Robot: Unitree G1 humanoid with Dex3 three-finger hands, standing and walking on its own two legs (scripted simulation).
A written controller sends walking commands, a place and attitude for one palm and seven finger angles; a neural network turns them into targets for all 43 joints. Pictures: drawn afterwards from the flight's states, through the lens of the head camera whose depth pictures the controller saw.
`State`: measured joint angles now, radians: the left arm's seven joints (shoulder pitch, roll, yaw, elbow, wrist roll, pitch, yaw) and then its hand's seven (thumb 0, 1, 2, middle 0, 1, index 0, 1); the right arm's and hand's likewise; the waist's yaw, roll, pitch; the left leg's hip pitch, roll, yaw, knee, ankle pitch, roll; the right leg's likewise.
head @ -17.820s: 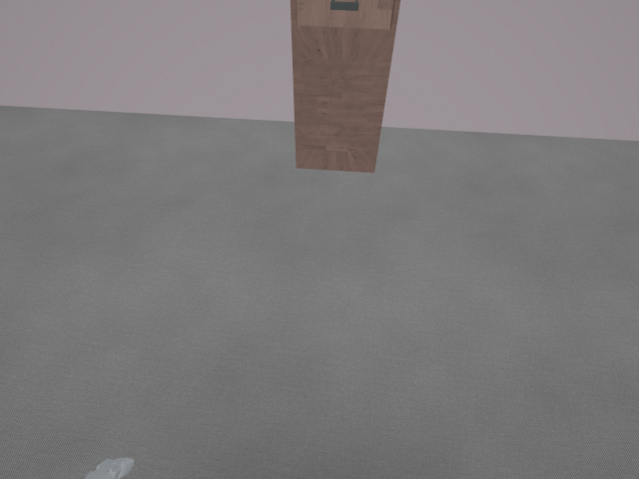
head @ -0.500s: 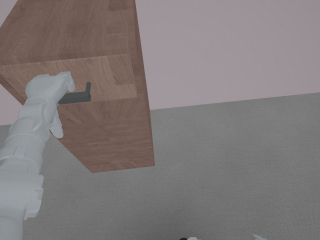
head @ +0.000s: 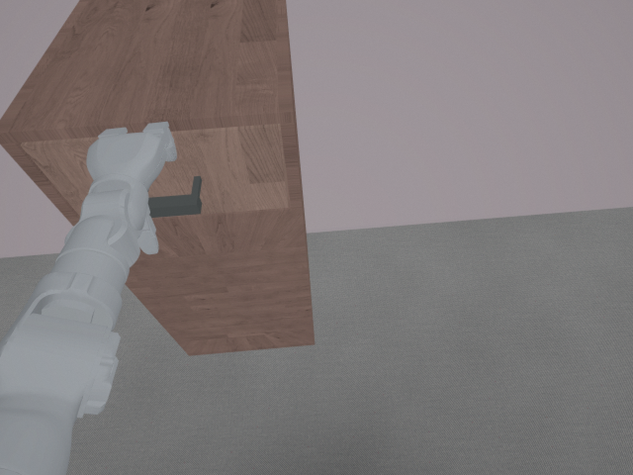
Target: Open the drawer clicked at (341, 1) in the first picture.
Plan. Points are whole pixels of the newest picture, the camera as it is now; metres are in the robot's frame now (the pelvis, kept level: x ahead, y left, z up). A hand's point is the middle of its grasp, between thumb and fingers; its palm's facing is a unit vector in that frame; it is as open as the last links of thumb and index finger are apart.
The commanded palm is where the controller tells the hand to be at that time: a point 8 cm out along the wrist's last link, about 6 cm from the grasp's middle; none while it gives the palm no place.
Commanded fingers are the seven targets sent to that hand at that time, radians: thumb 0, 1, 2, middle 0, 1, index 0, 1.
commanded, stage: lift the fingers back up to retry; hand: left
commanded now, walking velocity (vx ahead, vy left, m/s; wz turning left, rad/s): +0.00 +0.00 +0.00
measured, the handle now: (167, 195) +0.52 +0.23 +0.03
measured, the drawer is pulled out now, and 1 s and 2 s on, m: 0.00 0.00 0.00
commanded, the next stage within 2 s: re-aim the fingers above the handle in 0.42 s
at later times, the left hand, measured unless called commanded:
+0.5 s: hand (149, 192) +0.48 +0.23 +0.08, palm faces +0.00 +0.00 -1.00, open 13.5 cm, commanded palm +0.45 +0.24 +0.13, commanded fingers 0.00 -0.50 0.30 -0.30 -1.20 -0.30 -1.20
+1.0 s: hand (149, 193) +0.48 +0.23 +0.08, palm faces +0.02 +0.01 -1.00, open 13.9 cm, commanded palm +0.45 +0.23 +0.14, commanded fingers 0.00 -0.50 0.30 -0.30 -1.20 -0.30 -1.20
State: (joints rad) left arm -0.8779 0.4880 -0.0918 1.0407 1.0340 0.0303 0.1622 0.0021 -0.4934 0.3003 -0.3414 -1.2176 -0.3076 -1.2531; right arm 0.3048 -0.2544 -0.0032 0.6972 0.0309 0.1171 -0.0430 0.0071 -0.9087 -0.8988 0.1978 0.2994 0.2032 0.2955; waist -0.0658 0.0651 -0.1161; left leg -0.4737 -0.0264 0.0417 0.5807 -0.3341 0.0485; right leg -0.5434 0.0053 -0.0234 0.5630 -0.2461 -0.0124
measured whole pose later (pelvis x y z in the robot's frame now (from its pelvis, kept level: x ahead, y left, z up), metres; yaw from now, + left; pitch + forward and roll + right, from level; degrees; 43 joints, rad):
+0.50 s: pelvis +0.01 +0.00 +0.00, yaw +0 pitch +14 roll +0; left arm -0.84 0.47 -0.07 1.00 1.04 0.01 0.23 0.00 -0.49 0.30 -0.34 -1.22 -0.36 -1.26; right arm 0.31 -0.28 -0.03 0.72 0.02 0.11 -0.03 0.01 -0.91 -0.90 0.20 0.30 0.20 0.30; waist -0.05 0.07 -0.11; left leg -0.49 -0.02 0.03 0.59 -0.34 0.04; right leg -0.56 0.01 -0.03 0.57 -0.26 -0.02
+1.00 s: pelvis +0.00 -0.01 +0.00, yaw +1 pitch +14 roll +0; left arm -0.83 0.50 -0.06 0.96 1.05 -0.05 0.25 0.00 -0.49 0.30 -0.32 -1.20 -0.32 -1.20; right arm 0.29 -0.28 -0.04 0.72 0.01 0.08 -0.04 0.01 -0.91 -0.90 0.20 0.30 0.20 0.30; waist -0.05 0.06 -0.09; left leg -0.50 -0.02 0.02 0.60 -0.34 0.03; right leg -0.57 0.01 -0.04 0.58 -0.26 -0.03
